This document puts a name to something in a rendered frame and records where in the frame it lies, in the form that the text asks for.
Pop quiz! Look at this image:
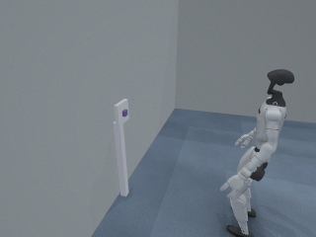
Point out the robot left upper arm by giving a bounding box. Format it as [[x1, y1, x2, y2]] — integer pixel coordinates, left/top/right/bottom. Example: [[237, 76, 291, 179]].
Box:
[[261, 107, 282, 154]]

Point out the button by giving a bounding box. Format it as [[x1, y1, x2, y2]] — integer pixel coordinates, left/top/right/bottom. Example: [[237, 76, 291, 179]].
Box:
[[122, 109, 128, 117]]

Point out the robot left hand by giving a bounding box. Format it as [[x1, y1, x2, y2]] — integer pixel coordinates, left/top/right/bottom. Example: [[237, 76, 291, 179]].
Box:
[[220, 174, 245, 198]]

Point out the robot torso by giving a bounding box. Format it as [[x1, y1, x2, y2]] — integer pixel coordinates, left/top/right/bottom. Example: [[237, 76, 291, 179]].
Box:
[[250, 101, 286, 170]]

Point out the robot right forearm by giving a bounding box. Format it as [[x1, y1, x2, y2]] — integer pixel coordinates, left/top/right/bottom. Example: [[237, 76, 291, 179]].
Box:
[[248, 128, 256, 139]]

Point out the panel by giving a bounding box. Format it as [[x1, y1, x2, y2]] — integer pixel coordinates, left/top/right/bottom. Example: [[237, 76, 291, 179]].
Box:
[[113, 99, 129, 197]]

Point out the robot right hand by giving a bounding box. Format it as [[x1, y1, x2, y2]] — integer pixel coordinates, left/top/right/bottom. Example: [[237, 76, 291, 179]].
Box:
[[234, 134, 253, 150]]

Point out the robot left forearm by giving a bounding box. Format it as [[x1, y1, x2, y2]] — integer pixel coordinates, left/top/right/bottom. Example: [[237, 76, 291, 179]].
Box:
[[238, 144, 274, 181]]

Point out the left robot shin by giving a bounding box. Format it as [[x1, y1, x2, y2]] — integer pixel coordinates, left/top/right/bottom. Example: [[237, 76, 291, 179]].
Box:
[[230, 198, 248, 235]]

